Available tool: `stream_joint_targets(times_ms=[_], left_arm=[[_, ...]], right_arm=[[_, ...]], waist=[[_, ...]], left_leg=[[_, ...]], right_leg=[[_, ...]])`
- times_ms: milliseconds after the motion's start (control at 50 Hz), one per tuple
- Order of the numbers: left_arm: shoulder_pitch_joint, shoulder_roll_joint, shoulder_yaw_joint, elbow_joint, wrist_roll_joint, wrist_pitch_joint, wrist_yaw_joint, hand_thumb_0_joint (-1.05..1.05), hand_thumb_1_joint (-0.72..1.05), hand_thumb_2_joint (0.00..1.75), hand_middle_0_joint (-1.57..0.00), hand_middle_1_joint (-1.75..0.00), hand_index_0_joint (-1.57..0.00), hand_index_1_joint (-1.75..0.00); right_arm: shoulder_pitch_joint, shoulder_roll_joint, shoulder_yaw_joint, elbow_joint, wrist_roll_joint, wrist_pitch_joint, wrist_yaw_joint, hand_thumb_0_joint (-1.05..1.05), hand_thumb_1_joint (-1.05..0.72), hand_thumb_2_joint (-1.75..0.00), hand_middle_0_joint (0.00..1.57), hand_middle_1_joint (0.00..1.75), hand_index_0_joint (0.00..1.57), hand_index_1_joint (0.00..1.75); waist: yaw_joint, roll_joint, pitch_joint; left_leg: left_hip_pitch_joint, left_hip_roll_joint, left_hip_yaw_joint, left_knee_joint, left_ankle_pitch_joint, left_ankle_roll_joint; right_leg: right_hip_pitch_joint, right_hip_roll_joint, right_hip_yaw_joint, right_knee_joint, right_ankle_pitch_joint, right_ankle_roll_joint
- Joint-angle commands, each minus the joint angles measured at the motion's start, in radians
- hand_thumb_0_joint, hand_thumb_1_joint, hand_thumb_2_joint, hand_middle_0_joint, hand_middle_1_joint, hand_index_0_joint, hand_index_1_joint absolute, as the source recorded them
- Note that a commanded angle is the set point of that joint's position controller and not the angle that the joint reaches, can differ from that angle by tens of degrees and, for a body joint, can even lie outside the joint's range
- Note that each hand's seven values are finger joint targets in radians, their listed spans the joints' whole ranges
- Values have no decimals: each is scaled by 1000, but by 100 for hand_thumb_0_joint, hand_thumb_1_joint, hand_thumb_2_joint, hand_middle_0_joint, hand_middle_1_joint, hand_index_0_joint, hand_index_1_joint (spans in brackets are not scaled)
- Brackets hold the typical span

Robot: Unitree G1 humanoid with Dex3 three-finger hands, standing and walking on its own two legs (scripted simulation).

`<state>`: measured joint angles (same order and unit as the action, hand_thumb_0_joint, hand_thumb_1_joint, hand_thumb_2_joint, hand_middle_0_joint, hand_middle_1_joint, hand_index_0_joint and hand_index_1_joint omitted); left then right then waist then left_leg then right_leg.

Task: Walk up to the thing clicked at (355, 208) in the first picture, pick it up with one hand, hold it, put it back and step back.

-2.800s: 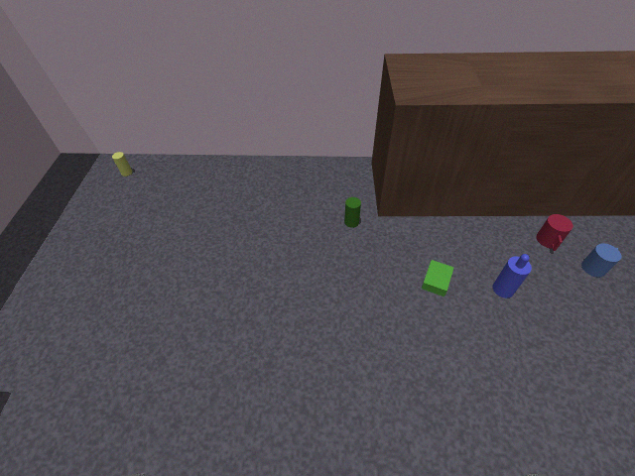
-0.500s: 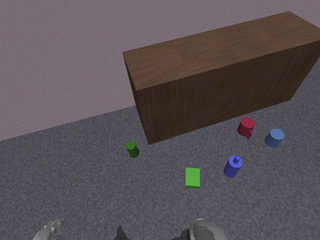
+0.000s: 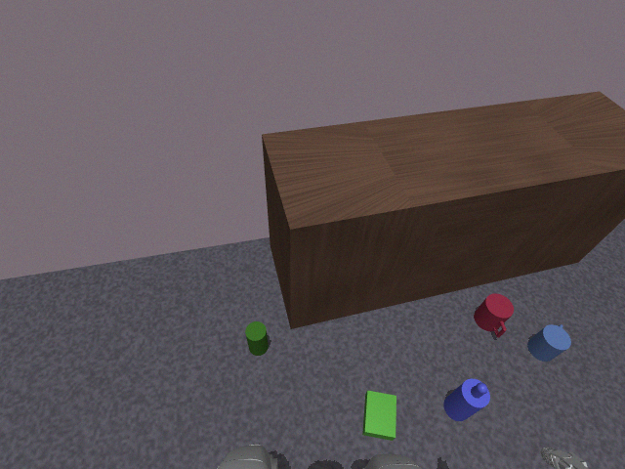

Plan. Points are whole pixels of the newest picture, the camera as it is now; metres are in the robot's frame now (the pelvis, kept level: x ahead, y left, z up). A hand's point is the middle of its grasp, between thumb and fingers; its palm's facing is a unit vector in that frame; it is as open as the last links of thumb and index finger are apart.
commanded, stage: walk up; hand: left
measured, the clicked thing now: (257, 339) +0.56 +0.17 -0.69
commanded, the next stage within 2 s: none
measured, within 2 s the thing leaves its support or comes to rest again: neither
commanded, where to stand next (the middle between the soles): +0.18 -0.01 m, yaw +1 degrees
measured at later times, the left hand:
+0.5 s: hand (157, 405) +0.21 +0.24 -0.12, palm faces -0.08 -0.92 -0.38, open 7.4 cm
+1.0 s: hand out of the picture +0.13 +0.35 -0.16, palm faces -0.09 -0.95 -0.29, open 7.4 cm
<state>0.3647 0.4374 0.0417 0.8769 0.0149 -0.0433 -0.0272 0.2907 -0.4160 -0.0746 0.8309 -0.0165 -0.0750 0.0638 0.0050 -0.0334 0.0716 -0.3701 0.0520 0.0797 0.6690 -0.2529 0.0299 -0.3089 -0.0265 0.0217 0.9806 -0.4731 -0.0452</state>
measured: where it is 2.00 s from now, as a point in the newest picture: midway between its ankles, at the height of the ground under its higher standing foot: (318, 468)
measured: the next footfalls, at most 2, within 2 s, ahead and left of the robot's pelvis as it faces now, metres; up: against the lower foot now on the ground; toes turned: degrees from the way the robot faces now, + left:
right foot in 0.24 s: +0.21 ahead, -0.16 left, +0.02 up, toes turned -6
left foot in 0.70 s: +0.20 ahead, +0.14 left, +0.00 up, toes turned -1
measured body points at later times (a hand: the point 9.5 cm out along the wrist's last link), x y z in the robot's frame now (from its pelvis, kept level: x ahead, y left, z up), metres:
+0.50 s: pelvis +0.09 +0.00 +0.02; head +0.15 -0.03 +0.46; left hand +0.21 +0.29 -0.09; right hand +0.16 -0.31 -0.12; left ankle +0.10 +0.11 -0.68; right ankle +0.17 -0.15 -0.71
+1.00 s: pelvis +0.08 +0.08 +0.02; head +0.10 +0.13 +0.47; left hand +0.13 +0.40 -0.13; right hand +0.03 -0.24 -0.07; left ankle +0.16 +0.14 -0.72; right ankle +0.11 -0.10 -0.65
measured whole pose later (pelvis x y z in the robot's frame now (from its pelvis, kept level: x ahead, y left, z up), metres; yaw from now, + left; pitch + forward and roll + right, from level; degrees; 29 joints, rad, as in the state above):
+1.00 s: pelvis +0.08 +0.08 +0.02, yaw -3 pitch -4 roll -2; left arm 0.24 0.43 0.08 1.07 0.03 0.08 -0.04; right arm 0.38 -0.34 -0.06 1.05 -0.03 -0.06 -0.02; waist -0.02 -0.08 0.08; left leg -0.23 -0.02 0.06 0.40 -0.15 0.03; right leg -0.45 0.03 0.15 0.98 -0.26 0.01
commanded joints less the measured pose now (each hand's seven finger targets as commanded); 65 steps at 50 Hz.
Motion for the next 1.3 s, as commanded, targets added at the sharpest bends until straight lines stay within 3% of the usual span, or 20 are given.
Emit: stream_joint_targets(times_ms=[0,40,120,160,260,340,400,420,560,640,660,680,700,720,760,840,940,1000,1100,1280], left_arm=[[15,219,61,-61,-17,-29,11,0,90,90,-20,-30,-20,-30],[43,198,61,-44,-21,-21,-1,0,90,90,-20,-30,-20,-30],[1,168,57,-59,-12,-14,-13,0,90,90,-20,-30,-20,-30],[-51,162,57,-65,-9,-8,-13,0,90,90,-20,-30,-20,-30],[-113,103,42,-74,-8,-16,5,0,90,90,-20,-30,-20,-30],[-36,138,59,-22,-5,-21,28,0,90,90,-20,-30,-20,-30],[4,197,84,-25,-2,-14,55,0,90,90,-20,-30,-20,-30],[-59,235,90,-43,0,-14,61,0,90,90,-20,-30,-20,-30],[-227,220,82,-52,27,-4,47,0,90,90,-20,-30,-20,-30],[-378,173,76,-39,26,30,33,0,90,90,-20,-30,-20,-30],[-398,133,69,-32,24,46,33,0,90,90,-20,-30,-20,-30],[-347,70,52,-21,11,62,33,0,90,90,-20,-30,-20,-30],[-321,70,50,-5,8,74,30,0,90,90,-20,-30,-20,-30],[-260,116,60,31,-1,86,29,0,90,90,-20,-30,-20,-30],[-185,181,70,94,3,90,34,0,90,90,-20,-30,-20,-30],[-127,207,92,160,-2,99,10,0,90,90,-20,-30,-20,-30],[-184,189,76,116,14,100,-8,0,90,90,-20,-30,-20,-30],[-153,176,67,106,11,99,-13,0,90,90,-20,-30,-20,-30],[-99,179,64,116,5,95,-16,0,90,90,-20,-30,-20,-30],[-6,160,74,94,18,70,-32,0,90,90,-20,-30,-20,-30]], right_arm=[[61,-257,-60,-65,16,-23,-35,0,-90,-90,20,30,20,30],[81,-254,-54,-54,20,-34,-38,0,-90,-90,20,30,20,30],[77,-242,-52,-75,15,-33,-40,0,-90,-90,20,30,20,30],[82,-242,-49,-72,13,-28,-46,0,-90,-90,20,30,20,30],[54,-211,-28,-69,14,-5,-61,0,-90,-90,20,30,20,30],[39,-186,-11,-53,40,28,-69,0,-90,-90,20,30,20,30],[-16,-123,23,-66,39,46,-74,0,-90,-90,20,30,20,30],[-30,-153,12,-53,31,51,-80,0,-90,-90,20,30,20,30],[8,-165,-9,32,14,68,-46,0,-90,-90,20,30,20,30],[180,-161,-34,132,3,57,-53,0,-90,-90,20,30,20,30],[233,-168,-41,164,-8,52,-60,0,-90,-90,20,30,20,30],[238,-213,-42,167,-28,40,-71,0,-90,-90,20,30,20,30],[141,-244,-35,133,-32,30,-82,0,-90,-90,20,30,20,30],[7,-268,-33,98,-26,23,-88,0,-90,-90,20,30,20,30],[-137,-334,-50,68,-15,11,-94,0,-90,-90,20,30,20,30],[-92,-243,-39,97,-25,-20,-96,0,-90,-90,20,30,20,30],[64,-202,-49,142,-7,-26,-110,0,-90,-90,20,30,20,30],[95,-209,-57,139,-4,-19,-111,0,-90,-90,20,30,20,30],[59,-245,-70,108,-11,-4,-100,0,-90,-90,20,30,20,30],[-39,-275,-80,62,-20,20,-75,0,-90,-90,20,30,20,30]], waist=[[-22,140,38],[-16,178,20],[-22,194,5],[-31,170,36],[-25,152,-8],[25,-16,-213],[83,-209,-282],[69,-192,-263],[8,-186,-124],[-119,-141,-75],[-140,-45,-17],[-138,162,40],[-86,160,121],[-11,117,175],[22,264,226],[40,197,141],[-21,84,-49],[-34,107,-113],[-29,178,-11],[15,206,26]], left_leg=[[199,252,-412,-439,-140,119],[187,210,-286,-412,81,100],[230,196,-200,-421,132,166],[204,188,-171,-420,208,158],[180,162,-72,-234,695,151],[221,66,-26,77,477,58],[-197,-39,-43,269,-303,-13],[-189,10,-94,287,-357,-17],[-11,3,-45,223,-162,-29],[349,-20,-26,1,9,-39],[325,-11,-91,-90,-61,-49],[202,82,-321,-316,-350,-26],[19,181,-568,-477,-578,-26],[-125,187,-571,-567,-645,-36],[-255,281,-717,-682,-834,5],[-67,166,-448,-577,-515,-36],[332,173,-374,-505,-268,-72],[447,176,-343,-494,-257,-75],[305,228,-373,-556,-420,15],[58,218,-285,-492,-438,124]], right_leg=[[-320,-39,103,142,104,-8],[-268,-47,63,96,168,9],[-267,-59,15,-33,227,41],[-257,-57,7,-93,236,49],[-72,-18,-76,-299,324,30],[234,28,-98,-545,562,-15],[536,-309,337,-542,716,-210],[452,-381,419,-568,649,-256],[71,-204,124,-656,84,-144],[-291,-143,10,-485,-129,-68],[-346,-95,-27,-310,-166,-39],[-368,9,-25,-100,-126,-19],[-368,49,96,28,1,7],[-295,26,148,48,90,17],[-281,4,152,158,103,35],[-219,6,175,57,194,48],[-290,34,177,-1,219,63],[-295,48,171,-36,206,66],[-246,34,140,-79,125,54],[23,-29,-25,-315,-11,17]])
